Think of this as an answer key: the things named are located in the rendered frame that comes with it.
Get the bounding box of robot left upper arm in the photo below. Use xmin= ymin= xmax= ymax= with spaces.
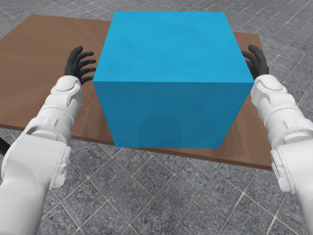
xmin=0 ymin=134 xmax=71 ymax=235

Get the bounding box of robot right upper arm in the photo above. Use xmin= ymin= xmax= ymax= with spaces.
xmin=270 ymin=139 xmax=313 ymax=235

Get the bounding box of carton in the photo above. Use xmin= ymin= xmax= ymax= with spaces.
xmin=92 ymin=11 xmax=255 ymax=149

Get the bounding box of table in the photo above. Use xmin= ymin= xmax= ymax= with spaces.
xmin=0 ymin=14 xmax=273 ymax=171

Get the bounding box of left robot hand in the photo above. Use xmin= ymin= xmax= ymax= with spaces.
xmin=65 ymin=46 xmax=96 ymax=85

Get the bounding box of left robot forearm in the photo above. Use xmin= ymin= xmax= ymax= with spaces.
xmin=1 ymin=75 xmax=84 ymax=181

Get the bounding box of right robot hand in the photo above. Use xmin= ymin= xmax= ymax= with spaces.
xmin=241 ymin=44 xmax=269 ymax=80

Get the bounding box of right robot forearm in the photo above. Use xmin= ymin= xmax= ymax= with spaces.
xmin=250 ymin=74 xmax=313 ymax=150

